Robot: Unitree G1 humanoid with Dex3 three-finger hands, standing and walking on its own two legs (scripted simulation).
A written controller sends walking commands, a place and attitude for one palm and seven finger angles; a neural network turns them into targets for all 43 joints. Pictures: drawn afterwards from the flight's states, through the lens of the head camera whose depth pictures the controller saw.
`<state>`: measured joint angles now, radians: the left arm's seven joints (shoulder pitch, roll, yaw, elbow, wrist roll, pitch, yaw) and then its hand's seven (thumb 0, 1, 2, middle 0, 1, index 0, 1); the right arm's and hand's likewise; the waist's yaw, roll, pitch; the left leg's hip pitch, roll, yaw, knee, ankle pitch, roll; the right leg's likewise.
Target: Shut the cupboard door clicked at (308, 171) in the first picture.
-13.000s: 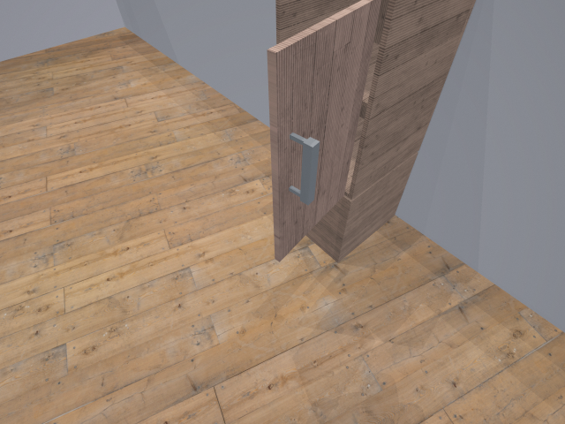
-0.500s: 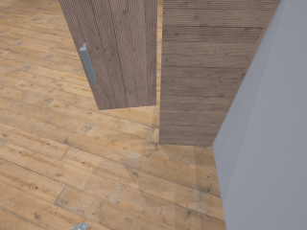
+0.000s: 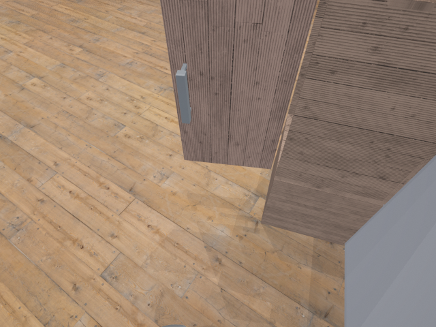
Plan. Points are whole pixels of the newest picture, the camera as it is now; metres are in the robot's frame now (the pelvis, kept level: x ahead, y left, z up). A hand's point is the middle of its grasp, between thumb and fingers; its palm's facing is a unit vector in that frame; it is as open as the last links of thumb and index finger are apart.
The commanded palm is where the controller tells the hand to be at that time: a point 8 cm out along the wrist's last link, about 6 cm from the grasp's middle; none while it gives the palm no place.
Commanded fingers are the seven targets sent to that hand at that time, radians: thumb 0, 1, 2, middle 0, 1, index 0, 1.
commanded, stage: take the last steps up to it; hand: left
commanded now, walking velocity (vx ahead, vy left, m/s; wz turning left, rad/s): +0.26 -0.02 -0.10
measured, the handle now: (185, 94) +0.68 +0.18 +0.00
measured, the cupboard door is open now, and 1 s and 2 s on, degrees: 99 99 99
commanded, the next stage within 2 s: come to a stop and stand still in 0.32 s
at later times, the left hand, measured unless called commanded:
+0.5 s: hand (164, 266) +0.25 +0.16 -0.15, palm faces -0.04 -0.96 -0.28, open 7.3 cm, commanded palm none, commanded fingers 0.00 0.90 0.90 -0.20 -0.30 -0.20 -0.30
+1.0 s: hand (145, 270) +0.24 +0.21 -0.18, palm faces +0.00 -0.98 -0.20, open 7.3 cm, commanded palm none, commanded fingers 0.00 0.90 0.90 -0.20 -0.30 -0.20 -0.30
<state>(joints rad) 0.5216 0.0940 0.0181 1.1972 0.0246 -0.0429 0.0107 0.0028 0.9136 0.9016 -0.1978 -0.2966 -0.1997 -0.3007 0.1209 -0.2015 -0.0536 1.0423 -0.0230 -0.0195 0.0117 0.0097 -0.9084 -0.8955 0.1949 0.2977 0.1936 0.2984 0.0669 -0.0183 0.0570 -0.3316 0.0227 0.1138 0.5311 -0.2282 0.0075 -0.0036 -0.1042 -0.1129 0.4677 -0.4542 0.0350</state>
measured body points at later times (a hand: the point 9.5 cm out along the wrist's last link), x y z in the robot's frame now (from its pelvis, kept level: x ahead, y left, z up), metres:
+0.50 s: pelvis +0.16 -0.03 +0.00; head +0.19 -0.06 +0.45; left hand +0.25 +0.21 -0.13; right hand +0.11 -0.26 -0.17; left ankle +0.08 +0.11 -0.66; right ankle +0.18 -0.12 -0.73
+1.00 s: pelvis +0.20 +0.02 +0.01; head +0.25 +0.05 +0.46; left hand +0.25 +0.26 -0.16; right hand +0.28 -0.22 -0.13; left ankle +0.24 +0.10 -0.73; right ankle +0.11 -0.13 -0.63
